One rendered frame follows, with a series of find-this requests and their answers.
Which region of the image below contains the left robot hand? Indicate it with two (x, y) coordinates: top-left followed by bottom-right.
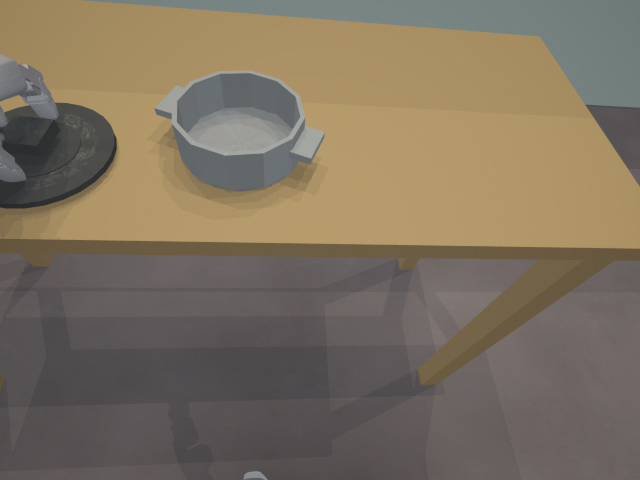
(0, 54), (58, 182)

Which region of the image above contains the table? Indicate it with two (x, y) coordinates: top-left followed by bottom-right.
(0, 0), (640, 391)

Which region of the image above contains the lid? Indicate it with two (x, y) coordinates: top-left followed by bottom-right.
(0, 103), (117, 209)

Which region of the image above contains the knob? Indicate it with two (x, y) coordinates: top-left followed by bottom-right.
(1, 115), (60, 157)

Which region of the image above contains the pot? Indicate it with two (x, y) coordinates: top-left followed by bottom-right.
(155, 70), (325, 191)

